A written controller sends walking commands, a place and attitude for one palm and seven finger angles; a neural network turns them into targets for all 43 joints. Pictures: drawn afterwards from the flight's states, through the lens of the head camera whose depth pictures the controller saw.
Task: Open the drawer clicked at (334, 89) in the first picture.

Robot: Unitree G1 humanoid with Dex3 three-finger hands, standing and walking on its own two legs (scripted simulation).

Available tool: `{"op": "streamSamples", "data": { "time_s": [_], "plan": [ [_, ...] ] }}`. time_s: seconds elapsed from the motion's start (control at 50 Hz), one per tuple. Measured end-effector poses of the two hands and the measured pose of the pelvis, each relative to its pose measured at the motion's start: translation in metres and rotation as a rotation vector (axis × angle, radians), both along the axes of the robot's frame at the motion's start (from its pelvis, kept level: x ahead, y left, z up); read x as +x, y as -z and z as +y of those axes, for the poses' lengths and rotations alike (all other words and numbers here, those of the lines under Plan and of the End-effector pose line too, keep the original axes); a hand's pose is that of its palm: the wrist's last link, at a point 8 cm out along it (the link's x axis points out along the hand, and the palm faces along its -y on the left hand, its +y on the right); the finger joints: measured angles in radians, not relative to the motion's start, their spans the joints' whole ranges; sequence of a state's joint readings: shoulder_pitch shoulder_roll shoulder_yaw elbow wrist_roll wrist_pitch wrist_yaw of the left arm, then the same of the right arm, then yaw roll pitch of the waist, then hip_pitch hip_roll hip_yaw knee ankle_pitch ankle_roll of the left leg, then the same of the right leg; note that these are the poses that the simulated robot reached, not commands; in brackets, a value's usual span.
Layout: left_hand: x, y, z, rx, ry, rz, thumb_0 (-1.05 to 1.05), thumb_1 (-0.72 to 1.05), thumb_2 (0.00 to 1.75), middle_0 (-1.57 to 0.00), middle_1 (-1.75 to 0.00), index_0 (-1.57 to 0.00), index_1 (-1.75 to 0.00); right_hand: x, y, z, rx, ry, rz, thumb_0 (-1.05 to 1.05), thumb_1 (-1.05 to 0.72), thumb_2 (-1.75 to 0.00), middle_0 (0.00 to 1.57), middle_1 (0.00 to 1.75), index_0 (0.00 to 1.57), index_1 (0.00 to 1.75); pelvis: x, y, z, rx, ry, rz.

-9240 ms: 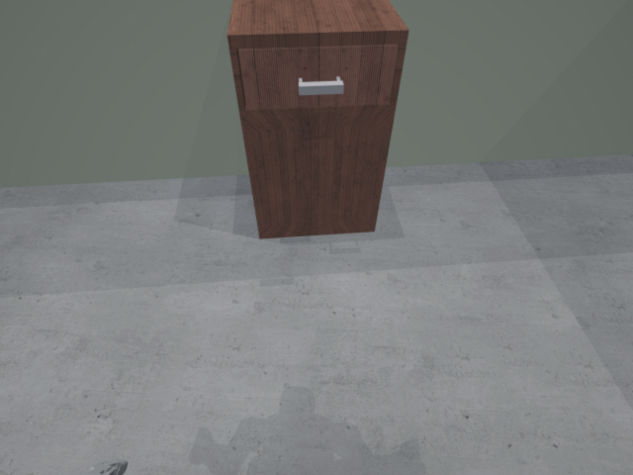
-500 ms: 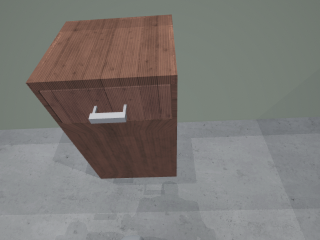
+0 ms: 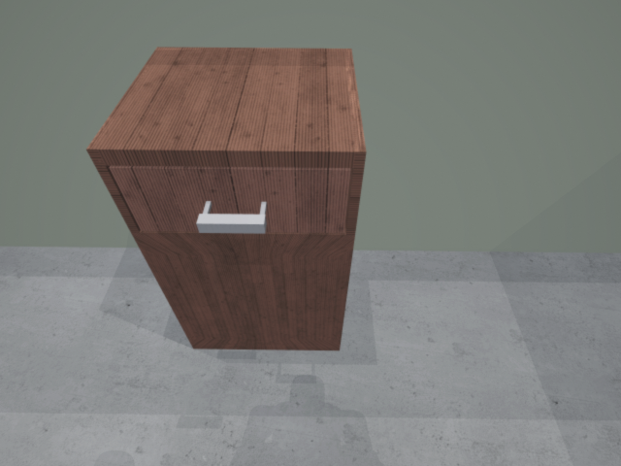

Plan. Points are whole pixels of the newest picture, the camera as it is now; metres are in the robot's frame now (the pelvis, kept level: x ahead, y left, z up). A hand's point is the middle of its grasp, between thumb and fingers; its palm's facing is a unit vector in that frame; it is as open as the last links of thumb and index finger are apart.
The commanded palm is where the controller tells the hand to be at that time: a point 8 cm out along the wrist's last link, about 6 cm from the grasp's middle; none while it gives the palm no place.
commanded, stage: look again from close up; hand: left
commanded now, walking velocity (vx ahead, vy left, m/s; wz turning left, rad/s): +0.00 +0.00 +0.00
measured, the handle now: (234, 215) +0.57 +0.20 -0.07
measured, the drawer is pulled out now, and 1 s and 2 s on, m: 0.00 0.00 0.00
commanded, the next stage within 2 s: shuffle to correct the standing spot in 0.60 s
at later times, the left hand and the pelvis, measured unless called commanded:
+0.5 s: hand out of the picture +0.01 +0.19 -0.17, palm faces +0.03 -0.97 -0.23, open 7.4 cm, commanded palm none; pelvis +0.00 +0.01 +0.00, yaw +0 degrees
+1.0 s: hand out of the picture +0.02 +0.15 -0.18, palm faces +0.06 -0.98 -0.17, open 7.3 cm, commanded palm none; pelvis +0.04 -0.01 -0.01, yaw +0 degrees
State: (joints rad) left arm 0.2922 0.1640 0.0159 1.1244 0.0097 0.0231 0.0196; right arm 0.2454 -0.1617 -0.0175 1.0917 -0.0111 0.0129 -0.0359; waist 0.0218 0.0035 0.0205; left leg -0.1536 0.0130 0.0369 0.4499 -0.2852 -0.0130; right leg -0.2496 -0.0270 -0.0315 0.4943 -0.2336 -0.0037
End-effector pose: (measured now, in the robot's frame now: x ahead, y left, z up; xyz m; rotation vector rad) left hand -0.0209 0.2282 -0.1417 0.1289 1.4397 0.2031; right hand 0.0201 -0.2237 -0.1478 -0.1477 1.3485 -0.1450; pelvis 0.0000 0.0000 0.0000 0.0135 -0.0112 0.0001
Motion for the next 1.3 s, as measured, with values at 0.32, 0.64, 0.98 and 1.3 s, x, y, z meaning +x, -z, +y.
{"op": "streamSamples", "data": {
  "time_s": [0.32, 0.64, 0.98, 1.3],
  "plan": [
    [0.004, 0.001, -0.001, -0.006, 0.039, -0.059, 0.00, 0.91, 0.90, -0.20, -0.30, -0.20, -0.30, -0.035, 0.007, 0.025, 0.053, 0.002, 0.001, 0.01, -0.91, -0.90, 0.19, 0.30, 0.20, 0.30, -0.007, 0.004, 0.010, -0.008, -0.006, -0.012],
    [0.031, -0.004, 0.004, 0.016, 0.051, -0.080, 0.00, 0.92, 0.90, -0.20, -0.30, -0.20, -0.30, -0.045, 0.007, 0.026, 0.061, 0.012, 0.073, 0.00, -0.91, -0.90, 0.20, 0.30, 0.20, 0.30, 0.003, 0.001, 0.007, -0.001, 0.000, -0.008],
    [0.030, 0.012, -0.023, -0.039, 0.008, 0.009, 0.00, 0.91, 0.90, -0.20, -0.30, -0.20, -0.30, -0.008, 0.012, 0.001, 0.028, 0.011, 0.088, 0.00, -0.91, -0.90, 0.20, 0.30, 0.20, 0.30, 0.041, 0.011, -0.010, -0.005, -0.006, 0.012],
    [0.067, 0.000, -0.015, 0.009, -0.024, -0.018, 0.01, 0.93, 0.90, -0.20, -0.30, -0.20, -0.30, 0.061, -0.001, -0.008, -0.020, -0.002, 0.014, 0.01, -0.92, -0.90, 0.20, 0.30, 0.20, 0.30, 0.060, 0.000, -0.008, 0.006, -0.011, 0.017]
  ]
}}
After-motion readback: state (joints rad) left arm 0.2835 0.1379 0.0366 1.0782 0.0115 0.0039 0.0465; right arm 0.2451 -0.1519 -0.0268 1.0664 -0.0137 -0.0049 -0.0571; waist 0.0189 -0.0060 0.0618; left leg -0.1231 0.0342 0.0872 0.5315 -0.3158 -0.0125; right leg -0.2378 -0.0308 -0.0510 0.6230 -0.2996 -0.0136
